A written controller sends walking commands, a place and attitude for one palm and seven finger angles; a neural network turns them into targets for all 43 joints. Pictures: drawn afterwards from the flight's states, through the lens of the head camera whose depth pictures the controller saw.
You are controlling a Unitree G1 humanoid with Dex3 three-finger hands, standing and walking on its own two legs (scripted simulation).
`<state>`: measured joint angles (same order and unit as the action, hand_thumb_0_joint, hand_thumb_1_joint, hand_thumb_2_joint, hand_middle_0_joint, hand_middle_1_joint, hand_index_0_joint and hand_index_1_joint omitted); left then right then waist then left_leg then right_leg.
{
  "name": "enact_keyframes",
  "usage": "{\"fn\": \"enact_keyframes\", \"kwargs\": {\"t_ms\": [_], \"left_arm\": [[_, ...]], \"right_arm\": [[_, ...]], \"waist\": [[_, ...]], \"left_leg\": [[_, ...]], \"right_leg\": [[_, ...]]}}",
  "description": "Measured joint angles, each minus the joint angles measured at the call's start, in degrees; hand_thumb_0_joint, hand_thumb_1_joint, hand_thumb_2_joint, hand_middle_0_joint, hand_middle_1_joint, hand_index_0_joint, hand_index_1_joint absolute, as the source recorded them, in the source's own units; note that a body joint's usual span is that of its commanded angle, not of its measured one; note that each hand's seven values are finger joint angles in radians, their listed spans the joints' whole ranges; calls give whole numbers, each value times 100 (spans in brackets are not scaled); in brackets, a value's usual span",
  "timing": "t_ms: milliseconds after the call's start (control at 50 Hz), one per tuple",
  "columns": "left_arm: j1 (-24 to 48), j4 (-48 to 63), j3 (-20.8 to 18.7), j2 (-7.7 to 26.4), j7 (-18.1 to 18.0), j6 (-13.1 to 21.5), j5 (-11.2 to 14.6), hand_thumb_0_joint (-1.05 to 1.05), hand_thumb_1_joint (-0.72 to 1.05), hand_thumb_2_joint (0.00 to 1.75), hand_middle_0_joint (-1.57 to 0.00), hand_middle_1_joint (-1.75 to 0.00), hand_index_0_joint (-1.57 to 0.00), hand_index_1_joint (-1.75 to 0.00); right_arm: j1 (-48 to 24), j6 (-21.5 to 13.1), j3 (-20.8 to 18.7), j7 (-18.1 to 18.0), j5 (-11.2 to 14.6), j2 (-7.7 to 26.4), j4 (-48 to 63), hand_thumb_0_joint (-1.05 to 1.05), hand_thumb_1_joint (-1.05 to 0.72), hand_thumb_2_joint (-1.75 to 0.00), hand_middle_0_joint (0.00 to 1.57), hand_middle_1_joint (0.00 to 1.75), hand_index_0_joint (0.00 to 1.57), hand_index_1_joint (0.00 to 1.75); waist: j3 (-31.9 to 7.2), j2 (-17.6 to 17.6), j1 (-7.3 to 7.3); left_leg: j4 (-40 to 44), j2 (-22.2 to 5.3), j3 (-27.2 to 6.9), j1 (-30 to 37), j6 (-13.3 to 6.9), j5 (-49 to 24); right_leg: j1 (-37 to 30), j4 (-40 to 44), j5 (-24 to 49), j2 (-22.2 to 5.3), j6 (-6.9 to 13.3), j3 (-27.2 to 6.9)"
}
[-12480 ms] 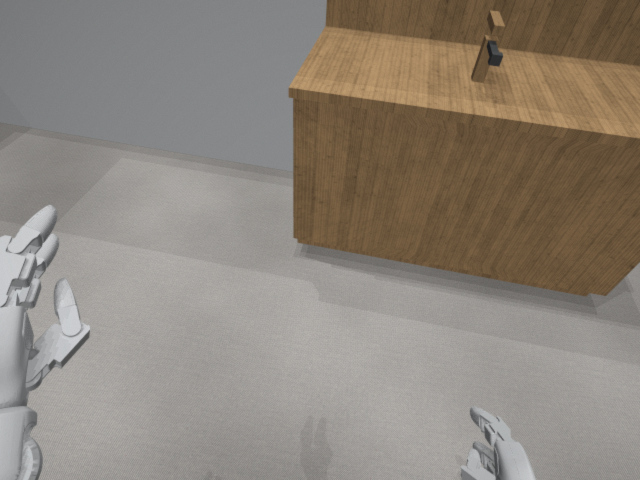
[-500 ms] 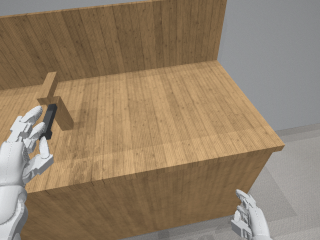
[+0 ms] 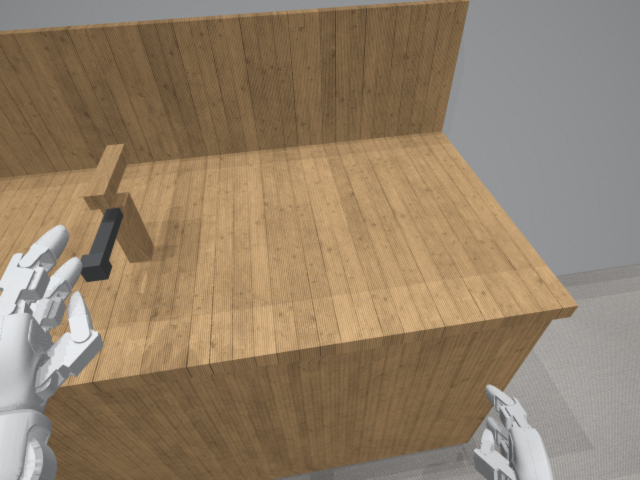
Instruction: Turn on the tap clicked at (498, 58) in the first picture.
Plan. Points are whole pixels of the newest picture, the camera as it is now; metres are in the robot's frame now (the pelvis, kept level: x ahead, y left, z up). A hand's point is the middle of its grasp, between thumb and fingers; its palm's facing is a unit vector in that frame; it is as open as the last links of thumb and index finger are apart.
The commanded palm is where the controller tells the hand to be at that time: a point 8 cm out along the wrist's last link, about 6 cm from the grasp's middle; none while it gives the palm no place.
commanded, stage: turn the palm inward beside the body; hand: left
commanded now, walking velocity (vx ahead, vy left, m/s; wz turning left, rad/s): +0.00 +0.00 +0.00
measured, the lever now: (95, 267) +0.33 +0.35 +0.10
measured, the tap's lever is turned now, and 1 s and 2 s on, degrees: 0 0 0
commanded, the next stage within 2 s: reach beside the lever's end, fingers flat in 1.02 s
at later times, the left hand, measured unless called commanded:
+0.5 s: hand (74, 367) +0.17 +0.26 +0.15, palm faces +0.45 -0.88 -0.14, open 7.5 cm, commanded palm +0.11 +0.30 +0.16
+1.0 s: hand (89, 350) +0.18 +0.25 +0.15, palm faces +0.47 -0.88 -0.12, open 7.5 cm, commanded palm +0.13 +0.29 +0.16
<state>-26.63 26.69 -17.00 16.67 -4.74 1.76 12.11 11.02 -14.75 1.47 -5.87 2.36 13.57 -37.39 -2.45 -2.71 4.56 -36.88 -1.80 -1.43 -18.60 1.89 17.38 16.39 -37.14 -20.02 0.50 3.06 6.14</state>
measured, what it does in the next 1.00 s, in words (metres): stands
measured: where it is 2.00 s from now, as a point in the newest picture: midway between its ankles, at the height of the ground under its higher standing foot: outside the picture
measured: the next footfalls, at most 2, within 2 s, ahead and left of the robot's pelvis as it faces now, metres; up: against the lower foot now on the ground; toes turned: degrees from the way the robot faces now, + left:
none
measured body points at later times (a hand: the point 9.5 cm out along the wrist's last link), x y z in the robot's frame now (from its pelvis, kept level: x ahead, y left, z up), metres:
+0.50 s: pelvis -0.01 +0.02 +0.00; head -0.04 +0.01 +0.45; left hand +0.14 +0.30 +0.16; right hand +0.20 -0.18 -0.06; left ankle +0.03 +0.14 -0.72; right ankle +0.00 -0.08 -0.72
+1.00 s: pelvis +0.00 +0.01 +0.00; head -0.02 +0.00 +0.45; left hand +0.15 +0.29 +0.16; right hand +0.22 -0.19 -0.06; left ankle +0.03 +0.14 -0.72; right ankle +0.00 -0.08 -0.72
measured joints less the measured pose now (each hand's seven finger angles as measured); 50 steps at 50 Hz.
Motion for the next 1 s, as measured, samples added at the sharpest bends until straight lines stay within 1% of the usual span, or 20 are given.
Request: {"fn": "enact_keyframes", "kwargs": {"t_ms": [100, 160, 260, 340, 500, 640, 780, 860, 1000], "left_arm": [[10, 12, 52, -80, -105, -471, 52, 2, 89, 90, -20, -30, -20, -30], [-29, 68, 156, -141, -169, -638, 23, 2, 89, 90, -20, -30, -20, -30], [-102, 251, 323, -215, -297, -608, -60, 2, 89, 90, -20, -30, -20, -30], [-167, 378, 354, -236, -348, -587, -46, 2, 89, 90, -20, -30, -20, -30], [-245, 490, 409, -300, -402, -896, 15, 2, 89, 90, -20, -30, -20, -30], [-176, 553, 351, -341, -454, -988, 113, 2, 89, 90, -20, -30, -20, -30], [-156, 580, 395, -356, -435, -1171, 91, 2, 90, 90, -20, -30, -20, -30], [-190, 592, 407, -345, -426, -1193, 114, 2, 90, 90, -20, -30, -20, -30], [-186, 551, 343, -382, -440, -1126, 147, 2, 90, 90, -20, -30, -20, -30]], "right_arm": [[-41, 53, 126, -34, 27, -56, 52, 2, -91, -90, 20, 30, 21, 30], [-65, 52, 177, -55, 24, -69, 53, 2, -91, -90, 20, 30, 21, 30], [-92, -2, 223, -41, -10, -86, 33, 2, -91, -90, 20, 30, 21, 30], [-101, -16, 242, -27, -25, -92, 15, 2, -91, -90, 20, 30, 21, 30], [-111, 36, 248, -55, -7, -66, 25, 2, -91, -90, 20, 30, 21, 30], [-118, 39, 263, -62, -14, -89, -27, 2, -91, -90, 20, 30, 21, 30], [-123, 84, 267, -62, -8, -81, -8, 2, -91, -90, 20, 30, 21, 30], [-125, 102, 261, -63, -11, -76, 5, 2, -91, -90, 20, 30, 21, 30], [-105, 122, 226, -52, -11, -57, -2, 2, -91, -90, 20, 30, 21, 30]], "waist": [[6, -68, 22], [39, -73, 42], [87, -19, 65], [78, 18, 60], [100, 3, 54], [89, 21, 70], [81, -14, 67], [76, -32, 62], [70, -29, 67]], "left_leg": [[28, 30, -3, 55, -45, -52], [33, 53, -8, 66, -74, -81], [-6, 88, -15, 39, -107, -96], [-42, 104, -11, 24, -131, -85], [-31, 144, 14, 79, -175, -75], [-1, 150, 2, 105, -177, -68], [71, 147, 2, 178, -165, -63], [108, 136, -3, 203, -149, -60], [141, 95, -44, 227, -100, -43]], "right_leg": [[-87, 84, 80, -26, -46, 4], [-116, 114, 119, -48, -73, 10], [-109, 99, 144, -83, -107, 18], [-107, 88, 147, -100, -131, 14], [-167, 115, 154, -139, -178, -10], [-206, 162, 150, -141, -184, 1], [-272, 223, 140, -135, -175, 0], [-292, 249, 129, -122, -161, 4], [-327, 291, 105, -77, -113, 42]]}}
